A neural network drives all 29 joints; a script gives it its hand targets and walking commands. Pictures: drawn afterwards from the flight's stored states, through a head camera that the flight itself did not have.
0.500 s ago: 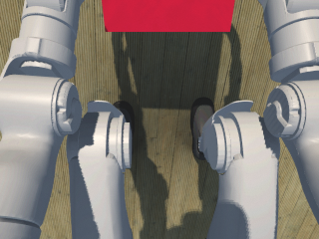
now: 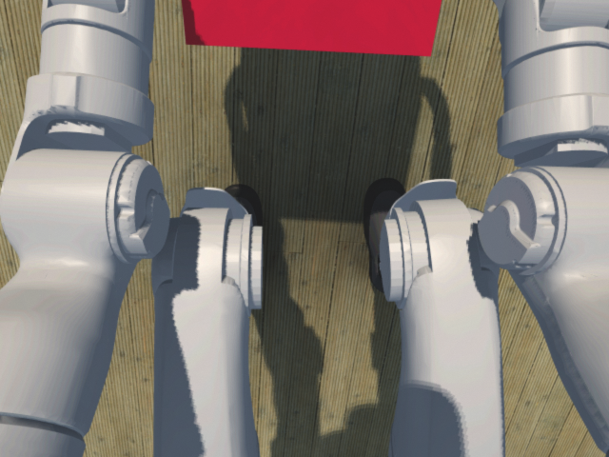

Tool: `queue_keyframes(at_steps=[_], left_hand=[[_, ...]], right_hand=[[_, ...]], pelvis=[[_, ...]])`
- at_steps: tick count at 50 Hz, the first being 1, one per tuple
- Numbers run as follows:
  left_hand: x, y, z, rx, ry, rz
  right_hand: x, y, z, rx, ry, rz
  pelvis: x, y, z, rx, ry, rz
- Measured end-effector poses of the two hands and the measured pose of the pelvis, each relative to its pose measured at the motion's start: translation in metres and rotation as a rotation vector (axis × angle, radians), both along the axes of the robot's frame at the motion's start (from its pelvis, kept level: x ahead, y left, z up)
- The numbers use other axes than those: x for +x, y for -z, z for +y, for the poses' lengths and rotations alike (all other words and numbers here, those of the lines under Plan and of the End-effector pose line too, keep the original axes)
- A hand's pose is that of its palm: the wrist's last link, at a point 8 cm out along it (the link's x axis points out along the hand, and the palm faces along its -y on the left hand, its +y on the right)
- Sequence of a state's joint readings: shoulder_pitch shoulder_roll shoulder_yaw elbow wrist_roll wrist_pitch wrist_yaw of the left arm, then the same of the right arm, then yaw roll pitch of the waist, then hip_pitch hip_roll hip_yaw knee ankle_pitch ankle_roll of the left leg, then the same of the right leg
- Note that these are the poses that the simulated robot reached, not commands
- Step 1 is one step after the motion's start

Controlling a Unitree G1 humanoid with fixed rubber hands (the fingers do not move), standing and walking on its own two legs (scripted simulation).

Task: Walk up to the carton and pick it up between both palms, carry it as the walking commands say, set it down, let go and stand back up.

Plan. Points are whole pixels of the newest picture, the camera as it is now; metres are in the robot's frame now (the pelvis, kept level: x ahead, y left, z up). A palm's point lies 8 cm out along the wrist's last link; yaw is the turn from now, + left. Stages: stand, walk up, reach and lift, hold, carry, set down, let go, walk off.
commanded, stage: reach and lift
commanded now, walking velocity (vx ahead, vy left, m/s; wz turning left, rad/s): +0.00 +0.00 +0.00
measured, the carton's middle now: out of the picture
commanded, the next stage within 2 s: none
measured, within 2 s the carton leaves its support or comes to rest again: neither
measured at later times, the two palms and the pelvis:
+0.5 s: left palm out of the picture +0.55 +0.14 -0.09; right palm out of the picture +0.53 -0.15 -0.10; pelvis -0.01 -0.02 +0.04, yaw +1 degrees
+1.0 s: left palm out of the picture +0.52 +0.14 -0.03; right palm out of the picture +0.51 -0.16 -0.03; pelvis -0.02 -0.01 +0.09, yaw +1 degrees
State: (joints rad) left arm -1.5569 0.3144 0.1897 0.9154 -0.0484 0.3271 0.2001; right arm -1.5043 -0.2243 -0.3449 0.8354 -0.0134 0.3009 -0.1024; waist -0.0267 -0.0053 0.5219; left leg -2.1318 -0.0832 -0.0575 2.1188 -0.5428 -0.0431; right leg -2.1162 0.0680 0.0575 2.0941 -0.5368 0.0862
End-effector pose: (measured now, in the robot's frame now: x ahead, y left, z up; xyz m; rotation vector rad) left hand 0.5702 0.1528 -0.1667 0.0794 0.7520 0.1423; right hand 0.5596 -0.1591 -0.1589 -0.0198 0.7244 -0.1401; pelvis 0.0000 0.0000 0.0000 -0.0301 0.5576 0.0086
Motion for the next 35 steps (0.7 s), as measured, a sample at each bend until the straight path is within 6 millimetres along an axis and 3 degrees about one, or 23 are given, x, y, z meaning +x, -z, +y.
queue_keyframes(at_steps=[9, 21, 35], left_hand=[[-0.01, -0.022, -0.01, 0.016, -0.031, -0.018], [-0.022, -0.06, -0.004, 0.036, -0.05, -0.032], [-0.031, -0.098, -0.013, 0.027, -0.05, -0.045]], right_hand=[[-0.006, -0.025, 0.002, -0.051, 0.138, -0.025], [-0.026, -0.046, 0.009, -0.033, 0.129, -0.034], [-0.031, -0.091, 0.0, -0.047, 0.125, -0.048]], pelvis=[[-0.003, -0.014, -0.004, 0.007, 0.001, -0.019], [-0.011, -0.035, -0.014, 0.029, -0.002, -0.048], [-0.018, -0.059, -0.016, 0.034, 0.009, -0.084]])
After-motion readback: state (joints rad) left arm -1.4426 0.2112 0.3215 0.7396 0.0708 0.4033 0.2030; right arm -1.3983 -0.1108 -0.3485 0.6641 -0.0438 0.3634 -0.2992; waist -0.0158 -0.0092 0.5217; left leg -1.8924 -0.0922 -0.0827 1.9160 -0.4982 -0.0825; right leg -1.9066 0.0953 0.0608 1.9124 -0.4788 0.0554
